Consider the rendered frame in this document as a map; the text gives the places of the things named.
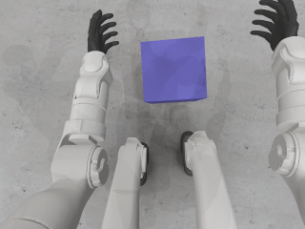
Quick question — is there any left robot upper arm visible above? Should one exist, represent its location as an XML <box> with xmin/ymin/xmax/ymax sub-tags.
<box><xmin>0</xmin><ymin>144</ymin><xmax>110</xmax><ymax>229</ymax></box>

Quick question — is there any robot right hand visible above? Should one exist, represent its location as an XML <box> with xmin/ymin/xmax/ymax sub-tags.
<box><xmin>250</xmin><ymin>0</ymin><xmax>299</xmax><ymax>52</ymax></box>

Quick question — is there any left robot thigh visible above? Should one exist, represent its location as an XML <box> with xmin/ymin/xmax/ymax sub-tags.
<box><xmin>101</xmin><ymin>142</ymin><xmax>147</xmax><ymax>229</ymax></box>

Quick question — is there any right robot forearm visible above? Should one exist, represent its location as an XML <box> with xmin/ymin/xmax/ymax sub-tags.
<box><xmin>271</xmin><ymin>36</ymin><xmax>305</xmax><ymax>134</ymax></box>

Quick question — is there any left robot forearm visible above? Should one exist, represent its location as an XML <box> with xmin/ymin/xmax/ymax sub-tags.
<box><xmin>51</xmin><ymin>51</ymin><xmax>113</xmax><ymax>180</ymax></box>

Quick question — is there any carton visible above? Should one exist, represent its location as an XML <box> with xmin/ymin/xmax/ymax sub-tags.
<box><xmin>140</xmin><ymin>36</ymin><xmax>208</xmax><ymax>104</ymax></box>

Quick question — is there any robot right shin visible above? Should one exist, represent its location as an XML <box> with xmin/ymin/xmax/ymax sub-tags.
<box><xmin>188</xmin><ymin>131</ymin><xmax>217</xmax><ymax>170</ymax></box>

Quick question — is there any right robot upper arm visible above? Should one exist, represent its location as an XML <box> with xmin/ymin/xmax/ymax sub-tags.
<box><xmin>268</xmin><ymin>131</ymin><xmax>305</xmax><ymax>225</ymax></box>

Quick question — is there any robot left hand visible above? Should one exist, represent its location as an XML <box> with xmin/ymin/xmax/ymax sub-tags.
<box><xmin>88</xmin><ymin>10</ymin><xmax>119</xmax><ymax>54</ymax></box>

